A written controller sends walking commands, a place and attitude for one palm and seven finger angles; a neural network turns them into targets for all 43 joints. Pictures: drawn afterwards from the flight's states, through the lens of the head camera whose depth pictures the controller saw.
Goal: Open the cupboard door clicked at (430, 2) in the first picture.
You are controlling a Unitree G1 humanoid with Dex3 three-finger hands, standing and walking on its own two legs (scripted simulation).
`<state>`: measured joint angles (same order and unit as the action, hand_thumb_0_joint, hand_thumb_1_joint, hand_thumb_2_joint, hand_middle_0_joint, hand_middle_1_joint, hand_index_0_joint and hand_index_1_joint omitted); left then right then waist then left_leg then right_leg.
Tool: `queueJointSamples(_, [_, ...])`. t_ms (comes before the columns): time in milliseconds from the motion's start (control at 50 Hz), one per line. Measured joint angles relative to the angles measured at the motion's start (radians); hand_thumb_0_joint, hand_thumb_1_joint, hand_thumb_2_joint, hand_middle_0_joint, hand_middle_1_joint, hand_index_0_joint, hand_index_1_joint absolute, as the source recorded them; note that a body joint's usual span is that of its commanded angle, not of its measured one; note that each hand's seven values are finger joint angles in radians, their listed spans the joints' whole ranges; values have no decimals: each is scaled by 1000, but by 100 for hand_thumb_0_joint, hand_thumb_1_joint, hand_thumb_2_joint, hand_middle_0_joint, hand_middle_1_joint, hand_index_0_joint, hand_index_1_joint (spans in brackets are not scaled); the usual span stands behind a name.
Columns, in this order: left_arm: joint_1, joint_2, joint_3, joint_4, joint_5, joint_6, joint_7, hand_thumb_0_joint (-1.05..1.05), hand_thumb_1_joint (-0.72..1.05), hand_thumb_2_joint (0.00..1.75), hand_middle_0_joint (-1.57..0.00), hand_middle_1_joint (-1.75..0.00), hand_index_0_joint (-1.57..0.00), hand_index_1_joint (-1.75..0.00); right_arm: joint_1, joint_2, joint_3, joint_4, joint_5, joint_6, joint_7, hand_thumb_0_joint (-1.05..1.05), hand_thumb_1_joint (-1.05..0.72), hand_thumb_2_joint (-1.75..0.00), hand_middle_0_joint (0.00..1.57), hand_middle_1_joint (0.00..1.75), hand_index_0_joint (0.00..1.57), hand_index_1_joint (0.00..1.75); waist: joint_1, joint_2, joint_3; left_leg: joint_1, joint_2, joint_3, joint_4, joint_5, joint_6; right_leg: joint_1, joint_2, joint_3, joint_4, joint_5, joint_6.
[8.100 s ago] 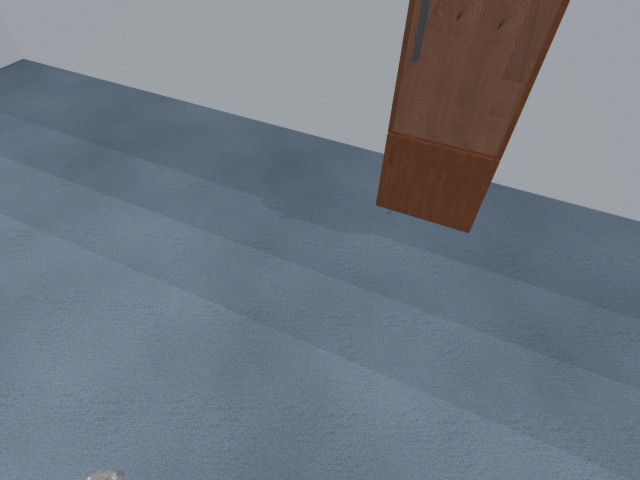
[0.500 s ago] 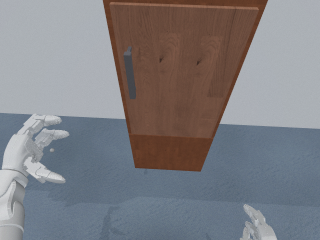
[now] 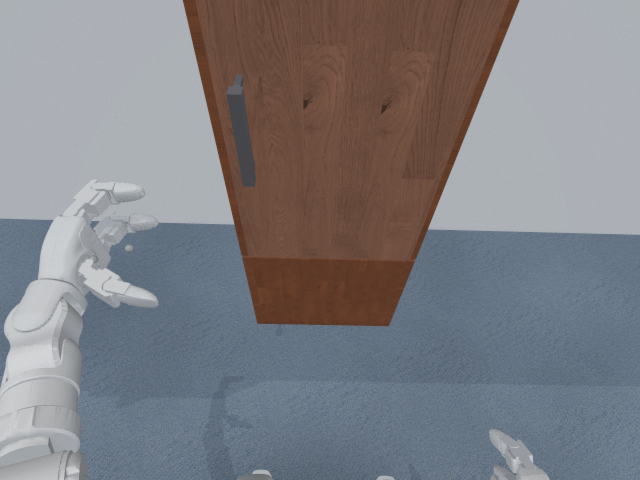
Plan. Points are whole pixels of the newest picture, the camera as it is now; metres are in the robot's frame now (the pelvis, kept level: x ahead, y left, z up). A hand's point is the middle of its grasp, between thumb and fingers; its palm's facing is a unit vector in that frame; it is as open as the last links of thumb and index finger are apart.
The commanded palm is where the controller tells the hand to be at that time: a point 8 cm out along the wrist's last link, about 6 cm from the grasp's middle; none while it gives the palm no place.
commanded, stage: move the hooked fingers beside the handle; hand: left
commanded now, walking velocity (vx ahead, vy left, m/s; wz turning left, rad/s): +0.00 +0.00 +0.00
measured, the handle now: (244, 134) +0.61 +0.15 +0.07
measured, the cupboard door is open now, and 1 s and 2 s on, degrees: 0 0 0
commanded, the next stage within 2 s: slide the fingers in behind the handle in 1.94 s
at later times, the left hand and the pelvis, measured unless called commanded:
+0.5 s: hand (164, 205) +0.44 +0.23 +0.08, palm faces +0.01 -1.00 -0.01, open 14.0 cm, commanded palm +0.42 +0.28 +0.08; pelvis +0.00 +0.00 -0.01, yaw -1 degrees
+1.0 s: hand (193, 168) +0.52 +0.21 +0.08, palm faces +0.01 -1.00 -0.01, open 14.0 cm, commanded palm +0.51 +0.25 +0.07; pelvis +0.00 +0.00 -0.02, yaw -2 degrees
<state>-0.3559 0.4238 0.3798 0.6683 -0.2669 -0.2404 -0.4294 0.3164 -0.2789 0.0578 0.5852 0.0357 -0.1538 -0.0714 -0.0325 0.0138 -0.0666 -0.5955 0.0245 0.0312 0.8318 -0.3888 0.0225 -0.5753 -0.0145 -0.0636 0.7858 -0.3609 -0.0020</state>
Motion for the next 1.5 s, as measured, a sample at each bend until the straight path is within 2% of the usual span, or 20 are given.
queueJointSamples(240, [-88, 8, 3, 97, 22, -46, 26, -1, -50, 30, -30, -120, -29, -120, 43, -4, -15, 29, -2, 55, 9, 1, -91, -90, 20, 30, 20, 30, -15, 3, -6, -30, 5, 2, 10, -9, -1, -30, 5, 3, 7, -6, -1])
queueJointSamples(380, [-204, 28, 1, 237, 58, -55, 46, -1, -50, 30, -30, -120, -30, -120, 34, -5, -11, 35, -5, 80, 12, 1, -91, -90, 20, 30, 20, 30, -35, -2, -9, -63, 7, -2, 25, -11, -2, -63, 6, -1, 22, -9, -3])
queueJointSamples(520, [-305, 51, 11, 329, 81, -99, 62, -1, -50, 30, -30, -120, -30, -120, 38, -3, -16, 38, -12, 102, 22, 0, -91, -90, 20, 30, 20, 30, -52, -5, -14, -106, 12, -1, 49, -18, -4, -106, 11, 1, 43, -12, -4])
queueJointSamples(680, [-395, 99, 39, 433, 116, -103, 74, -1, -50, 30, -30, -120, -30, -120, 58, -4, -12, 38, -18, 136, 29, 0, -91, -90, 20, 30, 20, 30, -83, -5, -16, -154, 19, 1, 73, -25, -3, -154, 17, 4, 61, -15, -5])
queueJointSamples(780, [-450, 114, 29, 470, 124, -117, 83, -1, -50, 30, -30, -120, -30, -120, 78, -5, -15, 51, -22, 149, 34, 0, -91, -90, 20, 30, 20, 30, -94, -3, -16, -184, 20, -3, 87, -30, -2, -179, 18, 1, 70, -17, -4])
queueJointSamples(980, [-575, 168, 51, 562, 180, -103, 126, -1, -50, 30, -30, -120, -30, -120, 99, -10, -8, 47, -40, 170, 43, 0, -91, -90, 20, 30, 20, 30, -144, 1, -17, -255, 25, -4, 119, -41, 3, -245, 22, 1, 89, -20, 1])
queueJointSamples(1180, [-671, 214, 68, 618, 218, -87, 156, -1, -50, 30, -30, -120, -30, -120, 129, -6, 0, 38, -58, 199, 58, 0, -91, -90, 20, 30, 20, 30, -179, 9, -18, -305, 31, -1, 139, -54, 8, -292, 27, 5, 95, -24, 7])
queueJointSamples(1360, [-598, 184, 92, 551, 209, -90, 156, -1, -50, 30, -30, -120, -30, -120, 158, 6, -6, 22, -60, 237, 76, 0, -91, -90, 20, 30, 20, 30, -168, 13, -29, -285, 38, 14, 125, -67, 12, -278, 36, 21, 76, -26, 12])
queueJointSamples(1500, [-566, 152, 69, 526, 199, -105, 173, -1, -50, 30, -30, -120, -30, -120, 139, 15, -10, 27, -56, 243, 78, 0, -91, -90, 20, 30, 20, 30, -152, 11, -28, -268, 35, 5, 124, -72, 11, -254, 33, 12, 70, -32, 12])
